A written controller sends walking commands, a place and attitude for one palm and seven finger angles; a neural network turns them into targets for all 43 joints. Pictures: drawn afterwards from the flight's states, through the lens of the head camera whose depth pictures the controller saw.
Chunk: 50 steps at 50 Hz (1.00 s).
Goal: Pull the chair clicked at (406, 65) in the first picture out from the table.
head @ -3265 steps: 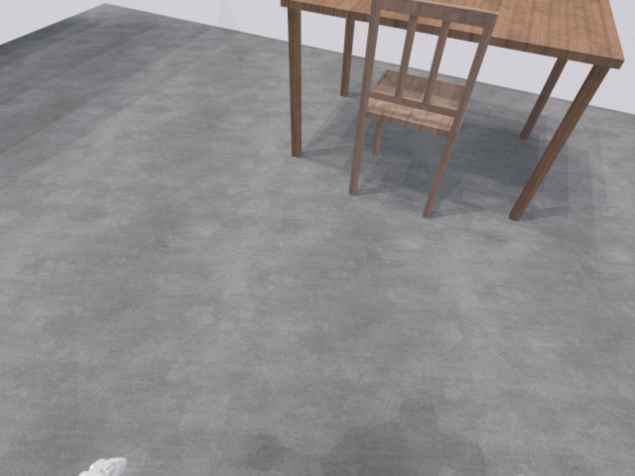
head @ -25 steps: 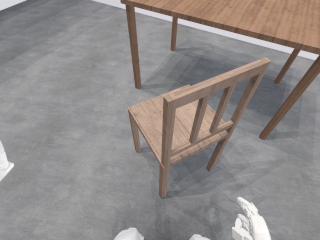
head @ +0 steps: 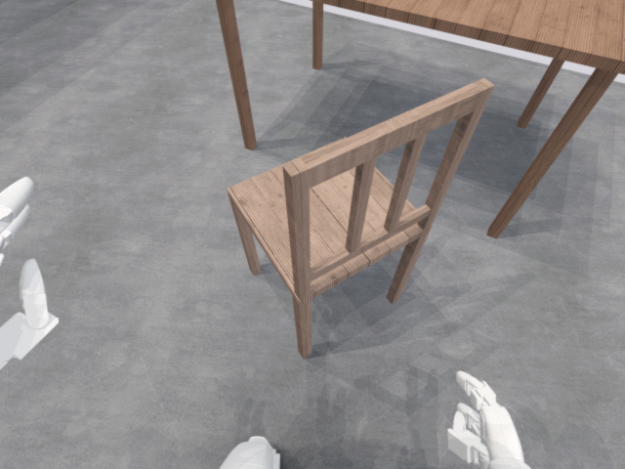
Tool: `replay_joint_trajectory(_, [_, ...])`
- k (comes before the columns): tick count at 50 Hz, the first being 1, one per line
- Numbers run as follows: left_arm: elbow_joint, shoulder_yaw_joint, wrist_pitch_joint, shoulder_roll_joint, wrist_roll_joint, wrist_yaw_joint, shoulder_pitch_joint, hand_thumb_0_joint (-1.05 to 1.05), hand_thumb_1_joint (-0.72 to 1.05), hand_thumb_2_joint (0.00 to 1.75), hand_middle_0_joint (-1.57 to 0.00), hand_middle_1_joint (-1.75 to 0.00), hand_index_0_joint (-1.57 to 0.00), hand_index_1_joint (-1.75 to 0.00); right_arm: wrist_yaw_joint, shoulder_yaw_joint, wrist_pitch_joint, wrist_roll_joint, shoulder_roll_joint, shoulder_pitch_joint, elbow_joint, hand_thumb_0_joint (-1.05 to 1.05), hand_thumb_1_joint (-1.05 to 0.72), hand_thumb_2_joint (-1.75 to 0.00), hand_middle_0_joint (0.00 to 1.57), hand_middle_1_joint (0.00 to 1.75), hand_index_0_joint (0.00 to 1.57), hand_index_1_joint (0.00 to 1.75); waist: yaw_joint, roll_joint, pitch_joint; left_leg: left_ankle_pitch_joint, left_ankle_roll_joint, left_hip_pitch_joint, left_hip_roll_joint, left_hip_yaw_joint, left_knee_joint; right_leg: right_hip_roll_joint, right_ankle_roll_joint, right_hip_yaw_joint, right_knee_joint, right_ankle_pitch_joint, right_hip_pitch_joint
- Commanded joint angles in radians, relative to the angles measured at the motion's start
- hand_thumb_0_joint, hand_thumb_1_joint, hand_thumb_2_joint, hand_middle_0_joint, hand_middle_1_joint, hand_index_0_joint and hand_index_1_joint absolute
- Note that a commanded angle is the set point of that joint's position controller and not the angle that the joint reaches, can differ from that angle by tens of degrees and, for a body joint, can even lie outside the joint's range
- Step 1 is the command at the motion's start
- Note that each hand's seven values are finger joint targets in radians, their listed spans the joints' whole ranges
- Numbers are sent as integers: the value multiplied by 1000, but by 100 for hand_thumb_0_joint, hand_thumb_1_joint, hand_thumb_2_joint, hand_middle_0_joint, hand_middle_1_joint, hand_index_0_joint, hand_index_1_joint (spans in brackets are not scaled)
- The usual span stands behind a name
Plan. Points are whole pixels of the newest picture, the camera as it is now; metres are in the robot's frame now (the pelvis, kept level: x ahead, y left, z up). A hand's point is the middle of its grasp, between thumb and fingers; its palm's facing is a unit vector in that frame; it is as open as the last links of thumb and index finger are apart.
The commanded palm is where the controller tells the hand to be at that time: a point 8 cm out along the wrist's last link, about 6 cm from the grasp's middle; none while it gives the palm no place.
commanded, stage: step back with the hand held close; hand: left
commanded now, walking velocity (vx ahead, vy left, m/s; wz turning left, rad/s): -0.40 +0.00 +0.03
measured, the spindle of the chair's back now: (358, 209) +0.55 -0.03 -0.09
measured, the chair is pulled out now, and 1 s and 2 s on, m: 0.52 0.52 0.52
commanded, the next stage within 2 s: stop stepping back and stand still in 0.20 s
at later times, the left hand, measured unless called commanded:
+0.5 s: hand out of the picture +0.10 +0.21 +0.17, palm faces +0.39 -0.74 -0.56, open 7.4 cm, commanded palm +0.05 +0.24 +0.18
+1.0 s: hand out of the picture +0.05 +0.23 +0.17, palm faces +0.51 -0.70 -0.50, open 7.4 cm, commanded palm +0.00 +0.26 +0.18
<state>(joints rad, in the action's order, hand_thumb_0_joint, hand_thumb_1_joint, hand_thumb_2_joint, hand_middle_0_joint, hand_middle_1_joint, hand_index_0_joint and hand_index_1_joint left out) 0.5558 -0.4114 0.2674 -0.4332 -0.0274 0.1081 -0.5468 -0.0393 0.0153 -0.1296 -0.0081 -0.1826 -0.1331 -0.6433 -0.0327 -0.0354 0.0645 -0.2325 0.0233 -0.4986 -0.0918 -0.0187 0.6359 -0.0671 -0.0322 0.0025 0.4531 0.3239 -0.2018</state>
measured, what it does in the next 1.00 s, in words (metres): walks backwards: left foot, then right foot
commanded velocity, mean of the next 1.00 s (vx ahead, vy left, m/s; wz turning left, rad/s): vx -0.01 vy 0.06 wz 0.02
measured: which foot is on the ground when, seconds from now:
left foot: up 0.00-0.10, down 0.12-0.44, up 0.46-0.76, down 0.78-1.00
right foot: down 0.00-0.14, up 0.16-0.40, down 0.42-1.00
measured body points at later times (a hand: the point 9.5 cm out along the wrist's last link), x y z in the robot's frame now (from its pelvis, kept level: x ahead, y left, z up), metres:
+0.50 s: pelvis -0.09 -0.05 +0.00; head -0.09 -0.08 +0.45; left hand +0.07 +0.24 +0.20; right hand +0.07 -0.29 -0.09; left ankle -0.03 +0.09 -0.71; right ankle -0.07 -0.16 -0.74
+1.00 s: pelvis -0.12 -0.05 -0.01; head -0.14 -0.06 +0.44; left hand +0.02 +0.27 +0.20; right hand +0.03 -0.28 -0.10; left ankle -0.17 +0.08 -0.73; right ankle -0.10 -0.14 -0.74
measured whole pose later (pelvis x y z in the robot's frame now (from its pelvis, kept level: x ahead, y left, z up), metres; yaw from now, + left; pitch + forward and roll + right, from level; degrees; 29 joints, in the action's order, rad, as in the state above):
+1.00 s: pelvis -0.12 -0.05 -0.01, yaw +3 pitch -1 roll -1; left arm 0.41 -0.44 0.22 -0.42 -0.03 0.15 -0.55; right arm -0.05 0.01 -0.16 0.02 -0.20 -0.29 -0.64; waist 0.01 -0.04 -0.03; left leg -0.39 0.00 -0.19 -0.04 -0.03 0.60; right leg -0.01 -0.03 0.08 0.56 0.25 -0.27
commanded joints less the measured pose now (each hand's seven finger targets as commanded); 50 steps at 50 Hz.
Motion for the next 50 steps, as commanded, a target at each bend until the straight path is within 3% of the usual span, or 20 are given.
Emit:
replay_joint_trajectory(1, [74,-205,20,-195,-17,18,-120,0,90,90,-20,-30,-20,-30,-29,35,-19,17,-78,96,203,0,-90,-90,20,30,20,30,-5,226,-273,-199,-13,-27,84,-13,76,307,26,-147,18,-1243,242])
replay_joint_trajectory(3, [125,-181,12,-172,-24,24,-104,0,90,90,-20,-30,-20,-30,-46,22,15,10,-88,81,199,0,-90,-90,20,30,20,30,22,122,-281,-9,-9,77,99,-46,-119,236,10,-95,70,-1208,248])
replay_joint_trajectory(5, [211,-170,22,-201,-44,34,-46,0,90,90,-20,-30,-20,-30,-56,28,26,20,-122,75,202,0,-90,-90,20,30,20,30,41,-1,-299,639,-38,359,19,-13,-304,123,71,0,173,-955,107])
replay_joint_trajectory(6, [244,-161,26,-198,-45,32,-26,0,90,90,-20,-30,-20,-30,-48,49,20,19,-139,39,198,0,-90,-90,20,30,20,30,29,-92,-338,995,-91,584,-108,119,-253,59,81,3,260,-342,-116])
replay_joint_trajectory(7, [249,-155,33,-194,-42,35,-43,0,90,90,-20,-30,-20,-30,-28,71,4,12,-147,8,195,0,-90,-90,20,30,20,30,29,-158,-354,1113,-141,651,-226,205,-244,36,63,-55,353,126,-237])
replay_joint_trajectory(10, [241,-143,7,-161,-45,40,-111,0,90,90,-20,-30,-20,-30,-17,67,-40,-4,-134,8,182,0,-90,-90,20,30,20,30,10,-269,-294,910,-153,492,-213,136,-274,53,42,-61,408,220,-213])
replay_joint_trajectory(15, [238,-171,-28,-192,-41,49,-110,0,90,90,-20,-30,-20,-30,-10,72,-48,3,-143,26,185,0,-90,-90,20,30,20,30,21,-172,-212,583,-148,332,-195,137,-337,58,54,0,304,83,-134])
replay_joint_trajectory(20, [97,-159,-45,-188,-34,66,-101,0,90,90,-20,-30,-20,-30,-26,57,-46,29,-157,0,213,0,-90,-90,20,30,20,30,29,-107,-123,-289,-63,54,-25,0,-286,83,53,47,-53,-20,107])
replay_joint_trajectory(21, [84,-141,-38,-180,-29,65,-79,0,90,90,-20,-30,-20,-30,-25,57,-44,27,-152,-3,205,0,-90,-90,20,30,20,30,37,-2,-100,-301,-33,62,37,-24,-154,151,29,-43,-171,43,42])
replay_joint_trajectory(22, [60,-147,-38,-209,-30,65,-57,0,90,90,-20,-30,-20,-30,-23,53,-42,26,-136,8,209,0,-90,-90,20,30,20,30,39,196,-81,-252,-9,75,94,-22,102,321,-39,-328,-328,235,-102])
replay_joint_trajectory(23, [59,-143,-48,-218,-31,70,17,0,90,90,-20,-30,-20,-30,-24,46,-48,21,-132,8,192,0,-90,-90,20,30,20,30,35,251,-49,-222,-9,53,100,26,322,456,-98,-454,-376,253,-194])
replay_joint_trajectory(25, [23,-98,-56,-173,-16,68,77,0,90,90,-20,-30,-20,-30,-28,57,-51,25,-155,-31,148,0,-90,-90,20,30,20,30,57,269,-84,-124,-10,74,90,66,452,396,-18,-373,-341,377,-240])
replay_joint_trajectory(28, [-26,-87,-34,-160,-16,59,95,0,90,90,-20,-30,-20,-30,-37,35,-47,21,-145,-7,150,0,-90,-90,20,30,20,30,64,178,-94,-43,-9,68,71,26,389,351,-38,-210,-280,256,-160])
replay_joint_trajectory(35, [65,-131,14,-195,4,78,26,0,90,90,-20,-30,-20,-30,-40,48,-65,12,-140,-30,175,0,-90,-90,20,30,20,30,26,180,-78,-182,-74,261,82,-58,-159,358,-38,-209,-292,274,-84])
replay_joint_trajectory(37, [113,-132,30,-182,0,77,-2,0,90,90,-20,-30,-20,-30,-35,44,-62,10,-138,-63,184,0,-90,-90,20,30,20,30,41,78,-120,-167,-88,309,86,-60,-313,280,-11,-144,-204,216,-14])
replay_joint_trajectory(40, [154,-130,45,-154,-9,72,-24,0,90,90,-20,-30,-20,-30,-27,60,-67,24,-168,-66,208,0,-90,-90,20,30,20,30,43,-233,-140,-155,-174,356,-136,219,-406,88,52,55,190,38,-115])
replay_joint_trajectory(42, [142,-154,29,-176,-2,69,8,0,90,90,-20,-30,-20,-30,-23,57,-79,24,-142,-64,179,0,-90,-90,20,30,20,30,57,-282,-98,-235,-193,247,-158,238,-436,77,53,59,347,142,-174])
replay_joint_trajectory(46, [24,-106,3,-135,-5,62,46,0,90,90,-20,-30,-20,-30,-24,47,-86,34,-163,-46,155,0,-90,-90,20,30,20,30,43,-55,-14,-32,-124,157,-70,83,-218,77,35,61,-23,-59,24])
replay_joint_trajectory(49, [-27,-104,1,-156,-10,54,91,0,90,90,-20,-30,-20,-30,-19,50,-68,27,-153,-54,151,0,-90,-90,20,30,20,30,60,195,-65,-168,-57,42,81,-39,47,285,-83,-312,-138,-141,114])
replay_joint_trajectory(50, [-18,-89,-2,-148,-5,50,138,0,90,90,-20,-30,-20,-30,-12,52,-62,32,-149,-48,148,0,-90,-90,20,30,20,30,54,226,-76,-228,-48,71,81,-24,86,338,-100,-369,-202,11,64])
